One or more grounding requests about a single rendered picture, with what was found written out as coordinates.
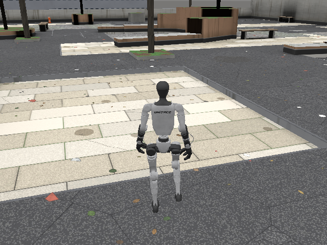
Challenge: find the left robot thigh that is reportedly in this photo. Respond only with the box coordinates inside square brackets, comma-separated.
[146, 143, 158, 181]

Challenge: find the left robot forearm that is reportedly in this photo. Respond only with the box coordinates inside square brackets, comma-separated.
[136, 125, 145, 144]

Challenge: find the right robot upper arm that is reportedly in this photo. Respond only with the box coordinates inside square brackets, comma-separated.
[174, 103, 186, 132]

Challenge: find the right robot forearm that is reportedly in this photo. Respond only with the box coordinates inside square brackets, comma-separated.
[181, 125, 191, 149]

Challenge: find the left robot upper arm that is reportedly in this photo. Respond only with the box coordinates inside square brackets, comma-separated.
[140, 103, 152, 132]

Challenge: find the robot torso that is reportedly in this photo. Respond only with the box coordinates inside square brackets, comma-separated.
[151, 101, 175, 153]

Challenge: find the right robot hand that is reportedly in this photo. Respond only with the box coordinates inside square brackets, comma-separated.
[180, 148, 192, 160]

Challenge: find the left robot hand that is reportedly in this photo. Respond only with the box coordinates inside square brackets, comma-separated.
[136, 142, 147, 154]

